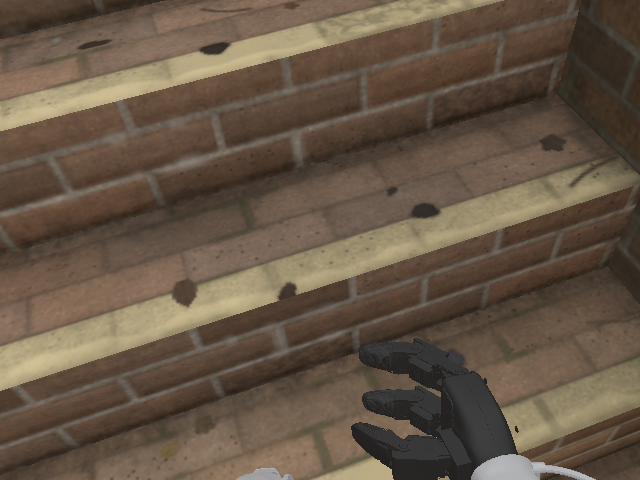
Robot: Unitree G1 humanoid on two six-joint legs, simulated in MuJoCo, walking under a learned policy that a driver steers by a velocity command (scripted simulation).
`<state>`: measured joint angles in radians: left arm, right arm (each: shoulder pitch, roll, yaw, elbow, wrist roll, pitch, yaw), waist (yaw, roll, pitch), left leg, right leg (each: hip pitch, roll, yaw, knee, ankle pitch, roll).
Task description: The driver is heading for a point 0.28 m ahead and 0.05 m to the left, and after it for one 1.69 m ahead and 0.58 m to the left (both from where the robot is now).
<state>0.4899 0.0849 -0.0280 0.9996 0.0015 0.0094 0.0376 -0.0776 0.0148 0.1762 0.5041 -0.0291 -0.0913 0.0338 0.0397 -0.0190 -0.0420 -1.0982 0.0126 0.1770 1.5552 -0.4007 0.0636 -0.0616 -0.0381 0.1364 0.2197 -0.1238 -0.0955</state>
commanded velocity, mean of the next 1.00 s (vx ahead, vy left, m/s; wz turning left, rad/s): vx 0.16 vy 0.00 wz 0.34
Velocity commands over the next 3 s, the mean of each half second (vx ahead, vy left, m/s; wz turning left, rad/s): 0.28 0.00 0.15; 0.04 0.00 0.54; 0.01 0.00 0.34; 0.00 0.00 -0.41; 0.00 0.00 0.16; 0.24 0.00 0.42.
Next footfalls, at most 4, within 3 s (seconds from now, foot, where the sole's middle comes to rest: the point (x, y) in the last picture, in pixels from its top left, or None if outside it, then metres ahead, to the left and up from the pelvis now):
0.02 left None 0.16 0.10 -0.60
0.52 right None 0.28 -0.17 -0.60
0.94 left None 0.32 0.16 -0.40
1.54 right None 0.27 -0.15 -0.60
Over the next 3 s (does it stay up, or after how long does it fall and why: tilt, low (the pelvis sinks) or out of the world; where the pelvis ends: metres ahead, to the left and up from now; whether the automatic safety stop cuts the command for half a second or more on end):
stays up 0.29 -0.07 0.19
